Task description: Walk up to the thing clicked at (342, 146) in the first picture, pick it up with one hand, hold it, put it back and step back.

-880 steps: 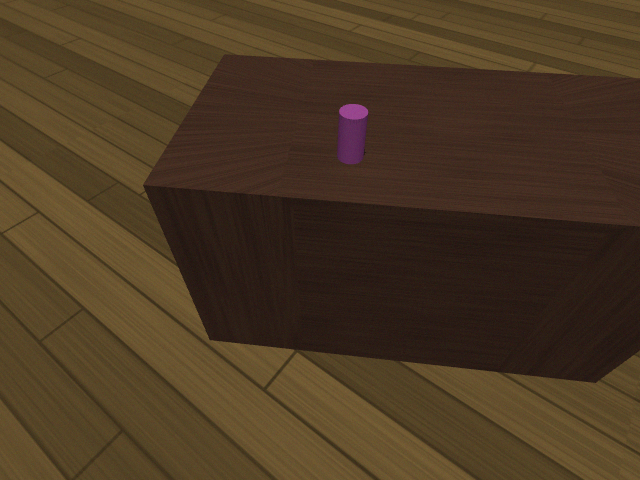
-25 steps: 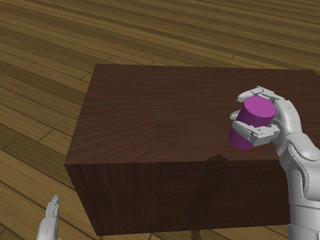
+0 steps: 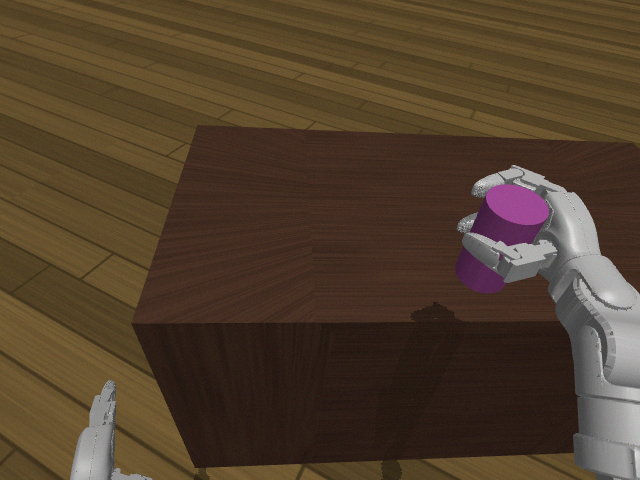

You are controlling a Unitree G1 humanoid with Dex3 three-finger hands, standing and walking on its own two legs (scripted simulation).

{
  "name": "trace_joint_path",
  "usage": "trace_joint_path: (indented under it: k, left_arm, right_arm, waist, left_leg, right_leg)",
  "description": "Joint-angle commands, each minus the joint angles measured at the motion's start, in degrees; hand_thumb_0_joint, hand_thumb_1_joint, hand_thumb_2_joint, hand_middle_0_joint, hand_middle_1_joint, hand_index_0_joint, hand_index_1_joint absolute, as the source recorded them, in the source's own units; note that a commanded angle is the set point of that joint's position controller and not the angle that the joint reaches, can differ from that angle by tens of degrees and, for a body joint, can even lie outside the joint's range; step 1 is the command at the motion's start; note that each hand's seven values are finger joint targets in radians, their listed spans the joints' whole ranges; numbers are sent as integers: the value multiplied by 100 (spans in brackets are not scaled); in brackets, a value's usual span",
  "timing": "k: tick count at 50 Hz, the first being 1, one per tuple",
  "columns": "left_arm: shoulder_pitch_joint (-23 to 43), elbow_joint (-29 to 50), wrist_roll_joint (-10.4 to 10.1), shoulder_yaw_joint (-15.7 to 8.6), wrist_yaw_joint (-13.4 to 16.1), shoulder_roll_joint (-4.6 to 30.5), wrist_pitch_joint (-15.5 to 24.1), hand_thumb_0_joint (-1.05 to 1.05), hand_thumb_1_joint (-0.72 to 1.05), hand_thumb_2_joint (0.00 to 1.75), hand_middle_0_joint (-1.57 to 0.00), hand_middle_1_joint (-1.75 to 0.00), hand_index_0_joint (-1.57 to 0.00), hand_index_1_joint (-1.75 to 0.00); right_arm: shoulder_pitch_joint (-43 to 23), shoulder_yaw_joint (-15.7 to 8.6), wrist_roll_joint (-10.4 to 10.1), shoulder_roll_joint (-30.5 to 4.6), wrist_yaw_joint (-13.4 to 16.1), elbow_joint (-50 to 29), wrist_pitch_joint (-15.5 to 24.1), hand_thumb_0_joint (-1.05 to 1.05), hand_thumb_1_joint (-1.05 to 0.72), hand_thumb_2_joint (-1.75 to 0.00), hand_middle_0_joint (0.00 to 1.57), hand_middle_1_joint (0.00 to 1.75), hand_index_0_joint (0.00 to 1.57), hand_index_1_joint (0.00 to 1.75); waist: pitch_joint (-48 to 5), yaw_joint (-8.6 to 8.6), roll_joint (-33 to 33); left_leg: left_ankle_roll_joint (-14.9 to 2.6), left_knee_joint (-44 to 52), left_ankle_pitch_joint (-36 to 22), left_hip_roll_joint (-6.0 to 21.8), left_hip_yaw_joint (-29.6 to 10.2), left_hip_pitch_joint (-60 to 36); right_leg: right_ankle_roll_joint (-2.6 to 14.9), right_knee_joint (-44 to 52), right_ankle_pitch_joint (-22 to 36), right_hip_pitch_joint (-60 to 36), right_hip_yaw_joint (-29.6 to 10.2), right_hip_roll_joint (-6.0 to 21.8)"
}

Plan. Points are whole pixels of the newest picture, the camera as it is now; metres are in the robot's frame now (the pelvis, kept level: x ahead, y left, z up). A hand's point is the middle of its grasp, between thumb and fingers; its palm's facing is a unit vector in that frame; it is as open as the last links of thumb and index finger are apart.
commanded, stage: hold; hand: right
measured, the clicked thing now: (496, 241) +0.33 -0.18 +0.18
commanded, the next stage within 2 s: crouch in 0.44 s
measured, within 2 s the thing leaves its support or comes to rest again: neither
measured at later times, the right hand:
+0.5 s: hand (504, 225) +0.33 -0.17 +0.21, palm faces -0.03 +1.00 -0.03, open 8.5 cm
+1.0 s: hand (451, 224) +0.40 -0.15 +0.14, palm faces -0.02 +1.00 +0.01, open 8.4 cm
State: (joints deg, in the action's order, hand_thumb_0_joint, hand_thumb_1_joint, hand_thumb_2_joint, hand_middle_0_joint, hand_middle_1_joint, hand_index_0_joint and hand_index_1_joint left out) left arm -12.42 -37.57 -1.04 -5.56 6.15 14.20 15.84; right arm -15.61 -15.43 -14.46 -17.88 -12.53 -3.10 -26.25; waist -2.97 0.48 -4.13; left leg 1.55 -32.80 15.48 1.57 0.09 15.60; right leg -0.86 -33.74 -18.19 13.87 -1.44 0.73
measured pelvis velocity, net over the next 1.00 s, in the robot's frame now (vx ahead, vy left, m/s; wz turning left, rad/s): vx -0.02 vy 0.01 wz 0.02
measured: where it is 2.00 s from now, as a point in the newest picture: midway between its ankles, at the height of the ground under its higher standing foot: outside the picture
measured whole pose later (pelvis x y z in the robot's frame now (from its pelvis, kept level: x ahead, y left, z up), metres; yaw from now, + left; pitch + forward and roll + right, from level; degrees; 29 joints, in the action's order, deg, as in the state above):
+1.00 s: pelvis -0.02 +0.01 -0.01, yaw +1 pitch +2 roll +0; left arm -12.7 -40.0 -0.4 -4.0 5.1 13.8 19.2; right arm -32.4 -14.5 -10.5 -18.8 -8.8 27.7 -12.8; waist -1.4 3.5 -0.5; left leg 1.0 -35.8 14.7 0.9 -0.6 23.4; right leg -1.4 -36.4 -17.6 21.1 -0.8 1.3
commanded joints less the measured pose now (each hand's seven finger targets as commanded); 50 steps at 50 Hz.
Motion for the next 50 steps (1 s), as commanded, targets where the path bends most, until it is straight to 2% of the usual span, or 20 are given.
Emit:
trace_joint_path:
  k: [1,8,10,14,17,18,19,22,27,31,32,33,34,37,39,42,45,47,48,50]
  left_arm:
    - [261,1004,-53,-151,7,554,294,0,-56,5,-4,-4,-4,-5]
    - [723,928,-59,-137,-81,591,402,0,-57,6,-5,-4,-4,-5]
    - [935,862,-62,-313,-48,810,444,0,-56,5,-5,-4,-4,-5]
    - [982,1164,-36,-473,-6,1022,519,0,-56,5,-5,-4,-4,-5]
    - [508,1000,-29,-267,6,745,453,0,-56,5,-4,-4,-4,-4]
    - [511,1128,-32,-114,-19,559,447,0,-55,5,-4,-4,-4,-4]
    - [418,956,-37,-207,-3,608,403,0,-55,5,-4,-4,-4,-4]
    - [490,796,-35,-85,-35,453,332,0,-56,6,-4,-4,-4,-4]
    - [1090,1087,-55,-223,-45,793,390,0,-53,3,-4,-4,-6,-2]
    - [822,881,-79,235,-99,310,401,0,-56,5,-5,-4,-5,-4]
    - [771,848,-68,136,-99,373,430,0,-56,5,-5,-4,-5,-4]
    - [473,658,-45,-208,-72,688,441,0,-56,5,-5,-4,-5,-4]
    - [443,496,-44,-116,-110,590,456,0,-55,5,-5,-4,-5,-4]
    - [397,558,-1,-417,-140,864,584,0,-55,4,-5,-4,-5,-4]
    - [309,650,15,-487,-144,946,661,0,-55,4,-5,-4,-5,-4]
    - [652,939,-11,-107,-165,530,797,0,-55,5,-5,-4,-5,-4]
    - [807,825,-10,115,-114,357,769,0,-56,6,-5,-4,-4,-4]
    - [892,676,19,-60,-50,553,727,0,-56,6,-5,-4,-4,-4]
    - [823,628,52,-145,-31,714,684,0,-55,5,-4,-4,-4,-4]
    - [1156,1197,46,135,-16,573,673,0,-55,5,-4,-4,-5,-4]
  right_arm:
    - [-2646,-849,-208,-1417,-41,-1561,633,0,-29,-132,132,144,136,144]
    - [-3052,-334,-138,-1046,-151,-1815,583,0,-33,-131,133,144,136,144]
    - [-3129,-324,-138,-1100,-107,-1781,556,0,-32,-130,132,143,135,143]
    - [-3172,-642,-151,-1378,25,-1747,627,0,-32,-129,131,141,134,141]
    - [-2956,-1006,-231,-1611,88,-1756,669,0,-30,-129,132,142,135,142]
    - [-2938,-956,-218,-1558,93,-1803,687,0,-31,-131,133,144,136,144]
    - [-2863,-1100,-249,-1671,109,-1663,678,0,-32,-131,134,145,137,145]
    - [-2818,-720,-196,-1298,79,-1610,609,0,-29,-133,134,146,137,146]
    - [-3215,-331,-92,-1109,-8,-1704,504,0,-29,-135,134,146,137,146]
    - [-3327,-263,-133,-963,-42,-1154,404,0,-36,-132,133,143,136,143]
    - [-3258,-285,-135,-938,-51,-981,407,0,-35,-130,131,140,134,140]
    - [-3397,-444,-126,-1115,-28,-743,410,0,-33,-130,131,141,134,141]
    - [-3363,-458,-103,-1132,-2,-390,421,0,-35,-131,132,141,135,141]
    - [-3942,-615,-11,-1341,137,-64,656,0,-36,-128,130,139,133,139]
    - [-4447,-495,58,-1325,241,-33,916,0,-39,-129,132,140,135,140]
    - [-4783,-313,100,-1275,320,168,1442,0,-45,-133,137,144,139,144]
    - [-4876,-365,116,-1446,311,974,1860,0,-41,-130,135,142,137,142]
    - [-5036,-477,169,-1612,337,1531,2099,0,-38,-129,133,141,135,141]
    - [-5534,-475,215,-1793,351,1237,2259,0,-36,-129,133,141,135,141]
    - [-5535,-373,291,-1668,393,1828,2420,0,-36,-131,135,143,137,143]
  waist:
    - [-1459,1,392]
    - [-1123,81,-118]
    - [-1206,111,-74]
    - [-1549,44,341]
    - [-1626,-94,460]
    - [-1766,-132,352]
    - [-1600,-149,330]
    - [-1275,-84,142]
    - [-1154,27,-86]
    - [-1007,84,180]
    - [-1147,136,343]
    - [-1136,240,447]
    - [-1037,201,392]
    - [-1109,310,416]
    - [-1161,390,490]
    - [-1554,255,520]
    - [-1756,177,393]
    - [-1922,190,175]
    - [-2181,200,-90]
    - [-2726,241,76]
  left_leg:
    - [-47,445,-1352,-133,264,-392]
    - [-121,518,-932,-152,263,-132]
    - [-109,515,-892,-166,260,-76]
    - [-85,474,-851,-188,333,-314]
    - [-58,419,-1257,-154,316,-465]
    - [-73,374,-1392,-144,307,-567]
    - [-70,391,-1412,-132,285,-520]
    - [-74,457,-1210,-118,238,-330]
    - [-141,532,-640,-184,269,-139]
    - [-95,545,-746,-199,298,-83]
    - [-68,520,-846,-199,314,-126]
    - [-45,527,-888,-193,296,0]
    - [-36,522,-932,-180,286,36]
    - [-15,504,-785,-143,234,192]
    - [-20,512,-534,-140,207,304]
    - [-1,405,-591,-111,159,108]
    - [-11,242,-914,-96,79,41]
    - [-46,165,-961,-91,34,112]
    - [-82,115,-1091,-67,-16,88]
    - [-81,34,-1409,-114,13,-154]
  right_leg:
    - [154,417,1305,-501,132,-114]
    - [114,564,945,-449,69,-68]
    - [120,557,910,-522,54,-56]
    - [126,532,878,-537,-5,-43]
    - [139,411,1294,-568,59,-79]
    - [115,397,1451,-592,73,-86]
    - [125,363,1460,-515,91,-95]
    - [137,425,1189,-355,130,-121]
    - [90,622,687,-373,44,-48]
    - [121,571,782,-319,52,-42]
    - [137,546,829,-348,59,-56]
    - [160,540,823,-403,57,-50]
    - [159,518,838,-309,89,-75]
    - [191,505,579,-241,110,-93]
    - [206,507,332,-256,101,-69]
    - [193,383,459,-176,88,-78]
    - [184,230,738,29,108,-89]
    - [158,165,788,67,126,-94]
    - [129,122,892,26,135,-99]
    - [117,1,1215,-81,139,-86]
